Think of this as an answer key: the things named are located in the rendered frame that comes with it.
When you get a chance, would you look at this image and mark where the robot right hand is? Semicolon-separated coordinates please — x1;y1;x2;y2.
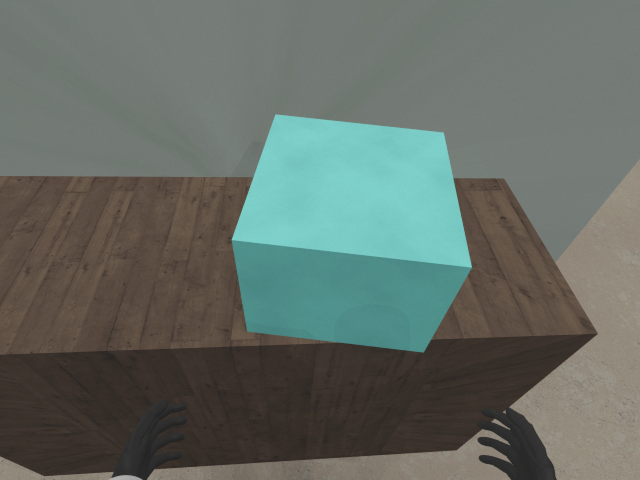
477;407;557;480

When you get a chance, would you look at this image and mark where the robot left hand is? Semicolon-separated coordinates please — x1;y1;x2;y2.
112;398;188;480

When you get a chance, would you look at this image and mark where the pedestal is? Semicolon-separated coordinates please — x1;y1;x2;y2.
0;176;598;476

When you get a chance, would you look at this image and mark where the carton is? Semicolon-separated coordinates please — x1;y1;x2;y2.
232;114;472;353

